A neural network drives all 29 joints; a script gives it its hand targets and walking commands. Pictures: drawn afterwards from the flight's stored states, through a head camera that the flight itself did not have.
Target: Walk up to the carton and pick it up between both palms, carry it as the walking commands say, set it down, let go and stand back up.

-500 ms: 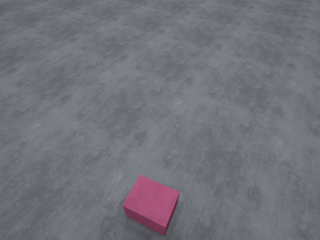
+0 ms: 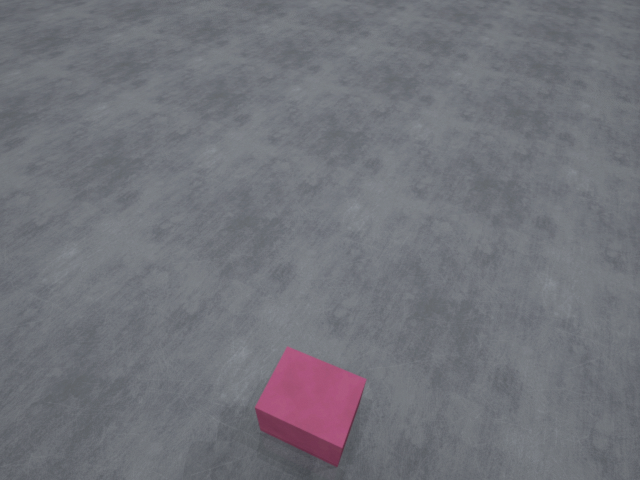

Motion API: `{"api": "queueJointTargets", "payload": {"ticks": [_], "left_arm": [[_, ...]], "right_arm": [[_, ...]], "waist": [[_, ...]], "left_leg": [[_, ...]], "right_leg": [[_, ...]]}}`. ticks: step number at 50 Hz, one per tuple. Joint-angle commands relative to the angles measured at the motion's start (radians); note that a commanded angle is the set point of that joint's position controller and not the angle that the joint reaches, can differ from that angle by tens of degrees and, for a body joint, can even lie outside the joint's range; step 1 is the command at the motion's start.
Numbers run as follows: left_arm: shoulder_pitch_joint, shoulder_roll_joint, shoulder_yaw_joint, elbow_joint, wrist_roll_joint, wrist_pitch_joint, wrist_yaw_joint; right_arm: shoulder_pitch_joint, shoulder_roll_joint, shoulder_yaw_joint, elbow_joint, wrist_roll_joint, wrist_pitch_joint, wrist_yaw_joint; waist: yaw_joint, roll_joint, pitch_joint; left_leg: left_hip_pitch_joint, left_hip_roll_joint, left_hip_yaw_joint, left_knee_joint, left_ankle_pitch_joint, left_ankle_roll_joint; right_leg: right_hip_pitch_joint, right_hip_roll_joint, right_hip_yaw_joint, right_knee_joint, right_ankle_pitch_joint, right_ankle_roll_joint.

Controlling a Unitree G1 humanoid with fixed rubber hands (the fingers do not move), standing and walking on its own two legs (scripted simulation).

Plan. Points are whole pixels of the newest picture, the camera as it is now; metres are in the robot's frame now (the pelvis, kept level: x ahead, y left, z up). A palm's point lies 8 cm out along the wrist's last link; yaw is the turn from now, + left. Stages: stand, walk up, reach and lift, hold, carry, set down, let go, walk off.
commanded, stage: walk up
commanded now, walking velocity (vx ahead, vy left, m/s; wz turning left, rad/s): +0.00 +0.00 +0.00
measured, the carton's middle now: (311, 405) +0.48 +0.02 -0.68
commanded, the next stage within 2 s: none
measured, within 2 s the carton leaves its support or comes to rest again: neither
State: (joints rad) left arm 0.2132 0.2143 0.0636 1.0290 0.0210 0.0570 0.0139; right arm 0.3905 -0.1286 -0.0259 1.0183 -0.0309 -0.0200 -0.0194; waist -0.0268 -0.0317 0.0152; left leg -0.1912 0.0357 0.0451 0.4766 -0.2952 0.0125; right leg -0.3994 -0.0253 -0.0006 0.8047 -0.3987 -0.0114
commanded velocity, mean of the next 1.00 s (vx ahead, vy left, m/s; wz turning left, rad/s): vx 0.05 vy -0.03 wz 0.00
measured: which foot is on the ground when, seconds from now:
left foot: down 0.00-1.00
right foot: up 0.00-0.10, down 0.12-1.00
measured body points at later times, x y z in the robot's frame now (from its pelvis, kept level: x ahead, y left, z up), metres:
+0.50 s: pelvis +0.00 -0.02 +0.00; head +0.01 -0.01 +0.45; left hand -0.02 +0.20 -0.16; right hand -0.03 -0.24 -0.15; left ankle -0.03 +0.11 -0.74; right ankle -0.04 -0.11 -0.74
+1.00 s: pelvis +0.01 -0.04 +0.00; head +0.03 -0.03 +0.44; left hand +0.00 +0.19 -0.17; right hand -0.01 -0.26 -0.16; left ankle -0.03 +0.11 -0.74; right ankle -0.04 -0.11 -0.74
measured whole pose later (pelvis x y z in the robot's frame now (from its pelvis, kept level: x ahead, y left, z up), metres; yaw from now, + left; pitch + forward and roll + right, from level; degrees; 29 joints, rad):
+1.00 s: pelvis +0.01 -0.04 +0.00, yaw -2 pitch -1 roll +1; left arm 0.34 0.16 0.04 1.10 0.01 0.00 0.05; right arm 0.29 -0.12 -0.03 1.10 -0.03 -0.02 -0.06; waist -0.03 -0.04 0.05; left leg -0.13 0.06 0.07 0.46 -0.31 -0.04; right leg -0.14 0.04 -0.05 0.51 -0.34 -0.05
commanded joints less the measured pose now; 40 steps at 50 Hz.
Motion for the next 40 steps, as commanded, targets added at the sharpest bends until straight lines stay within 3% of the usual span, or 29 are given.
{"api": "queueJointTargets", "payload": {"ticks": [1, 2, 3, 4, 5, 6, 7, 8, 9, 10, 12, 14, 16, 18, 20, 22, 25, 27, 29, 36, 38, 40], "left_arm": [[0.048, 0.017, -0.002, -0.008, -0.007, -0.017, 0.018], [0.037, -0.002, -0.005, -0.013, -0.004, -0.019, 0.026], [0.032, 0.000, -0.011, -0.017, -0.009, -0.029, 0.029], [0.060, -0.007, -0.014, -0.005, -0.011, -0.036, 0.033], [0.102, 0.021, -0.011, 0.006, -0.011, -0.052, 0.039], [0.127, 0.071, -0.002, 0.008, 0.000, -0.064, 0.044], [0.132, 0.063, -0.011, 0.006, 0.001, -0.075, 0.043], [0.090, 0.027, -0.022, 0.030, -0.003, -0.069, 0.039], [0.077, -0.015, -0.026, 0.034, -0.005, -0.065, 0.029], [0.088, -0.035, -0.029, 0.037, -0.011, -0.064, 0.023], [0.104, -0.033, -0.036, 0.041, -0.017, -0.059, 0.032], [0.095, 0.025, -0.012, 0.038, -0.022, -0.058, 0.033], [0.128, 0.012, -0.016, 0.044, -0.025, -0.056, 0.031], [0.132, -0.007, -0.024, 0.042, -0.029, -0.059, 0.035], [0.151, -0.026, -0.031, 0.036, -0.012, -0.063, 0.031], [0.178, -0.037, -0.034, 0.042, -0.005, -0.073, 0.027], [0.186, -0.003, -0.032, 0.047, -0.006, -0.094, 0.032], [0.209, 0.004, -0.030, 0.054, -0.012, -0.094, 0.034], [0.218, -0.012, -0.036, 0.064, -0.013, -0.089, 0.037], [0.211, -0.037, -0.042, 0.072, -0.012, -0.079, 0.041], [0.231, -0.020, -0.039, 0.081, -0.017, -0.077, 0.042], [0.237, -0.021, -0.038, 0.093, -0.018, -0.077, 0.049]], "right_arm": [[-0.045, -0.120, 0.000, -0.028, 0.011, -0.039, -0.019], [-0.015, -0.125, -0.003, -0.004, 0.006, -0.037, -0.022], [0.010, -0.114, -0.004, 0.007, 0.008, -0.028, -0.027], [0.013, -0.116, -0.011, 0.015, 0.007, -0.018, -0.028], [0.020, -0.108, -0.009, 0.012, 0.020, -0.014, -0.028], [0.045, -0.094, -0.004, 0.009, 0.029, -0.014, -0.025], [0.063, -0.077, 0.001, 0.010, 0.047, -0.009, -0.026], [0.047, -0.036, 0.010, 0.023, 0.054, -0.007, -0.021], [0.008, -0.061, 0.003, 0.040, 0.037, -0.003, -0.021], [-0.027, -0.090, -0.002, 0.024, 0.019, 0.001, -0.017], [-0.031, -0.130, -0.023, 0.034, 0.008, 0.013, -0.014], [-0.018, -0.108, -0.015, 0.036, -0.002, 0.013, -0.008], [-0.033, -0.095, -0.010, 0.033, 0.004, 0.011, -0.009], [-0.030, -0.101, -0.010, 0.036, 0.006, 0.009, -0.010], [-0.022, -0.110, -0.014, 0.043, 0.011, 0.005, -0.014], [-0.041, -0.071, -0.004, 0.053, 0.021, -0.001, -0.017], [-0.039, -0.064, -0.001, 0.070, 0.021, -0.009, -0.025], [-0.017, -0.085, -0.002, 0.085, 0.026, -0.003, -0.028], [-0.026, -0.074, 0.004, 0.082, 0.017, -0.004, -0.029], [-0.022, -0.067, -0.005, 0.103, 0.010, 0.015, -0.026], [-0.045, -0.067, -0.005, 0.089, 0.009, 0.013, -0.021], [-0.034, -0.063, -0.005, 0.085, 0.007, 0.006, -0.022]], "waist": [[0.056, 0.169, -0.024], [0.047, 0.194, -0.006], [0.033, 0.158, -0.019], [0.045, 0.136, -0.026], [0.038, 0.100, -0.049], [0.008, 0.004, -0.094], [-0.008, -0.063, -0.112], [-0.027, -0.107, -0.034], [0.008, -0.100, 0.037], [0.020, -0.103, 0.049], [0.016, -0.044, 0.091], [0.005, -0.041, 0.116], [0.010, 0.001, 0.167], [0.009, 0.064, 0.171], [0.008, 0.135, 0.167], [0.023, 0.139, 0.124], [0.014, 0.073, 0.023], [0.026, 0.031, -0.036], [0.016, -0.011, -0.052], [0.020, -0.011, 0.098], [0.020, -0.006, 0.106], [0.013, 0.006, 0.097]], "left_leg": [[0.059, 0.183, -0.095, -0.102, 0.640, 0.102], [0.078, 0.190, -0.105, -0.091, 0.646, 0.099], [0.100, 0.184, -0.114, -0.077, 0.622, 0.098], [0.102, 0.174, -0.112, -0.063, 0.574, 0.080], [0.077, 0.160, -0.106, -0.026, 0.535, 0.057], [0.011, 0.143, -0.097, 0.011, 0.388, 0.033], [-0.055, 0.115, -0.088, -0.004, 0.189, 0.018], [0.006, 0.075, -0.047, -0.121, 0.144, 0.008], [0.050, 0.077, -0.054, -0.150, 0.194, 0.000], [0.111, 0.087, -0.058, -0.139, 0.223, 0.001], [0.057, 0.084, -0.055, -0.121, 0.123, 0.006], [0.043, 0.068, -0.030, -0.118, 0.000, 0.004], [0.023, 0.070, -0.035, -0.122, -0.086, 0.004], [-0.003, 0.101, -0.071, -0.159, -0.035, 0.004], [-0.032, 0.119, -0.088, -0.179, -0.074, 0.009], [-0.007, 0.108, -0.070, -0.161, 0.065, 0.001], [0.087, 0.106, -0.054, -0.099, 0.347, -0.005], [0.120, 0.101, -0.048, -0.088, 0.343, -0.011], [0.129, 0.118, -0.050, -0.091, 0.333, -0.003], [0.036, 0.092, -0.022, -0.102, 0.154, -0.026], [0.053, 0.094, -0.006, -0.096, 0.135, -0.026], [0.060, 0.118, -0.029, -0.103, 0.195, -0.021]], "right_leg": [[0.104, 0.005, -0.023, -0.151, 0.021, 0.005], [0.120, 0.003, -0.030, -0.224, 0.028, -0.001], [0.151, -0.011, -0.019, -0.363, 0.097, -0.004], [0.220, -0.032, -0.003, -0.503, 0.224, -0.003], [0.321, -0.081, 0.032, -0.518, 0.430, -0.004], [0.436, -0.164, 0.096, -0.448, 0.696, -0.022], [0.503, -0.216, 0.142, -0.442, 0.817, -0.042], [0.362, -0.180, 0.065, -0.433, 0.787, -0.060], [0.256, -0.126, 0.051, -0.462, 0.611, -0.040], [0.201, -0.086, 0.034, -0.487, 0.450, -0.017], [0.208, -0.068, 0.019, -0.514, 0.242, -0.015], [0.175, -0.065, 0.036, -0.521, 0.027, -0.025], [0.108, -0.051, 0.033, -0.513, -0.072, -0.019], [0.128, -0.043, 0.016, -0.488, 0.048, -0.015], [0.163, -0.044, 0.013, -0.452, 0.096, -0.020], [0.213, -0.060, 0.038, -0.473, 0.237, -0.021], [0.281, -0.101, 0.054, -0.464, 0.617, -0.034], [0.327, -0.106, 0.052, -0.452, 0.672, -0.040], [0.344, -0.098, 0.037, -0.457, 0.627, -0.037], [0.268, -0.082, 0.047, -0.508, 0.387, -0.036], [0.250, -0.081, 0.062, -0.514, 0.362, -0.036], [0.267, -0.069, 0.036, -0.486, 0.435, -0.037]]}}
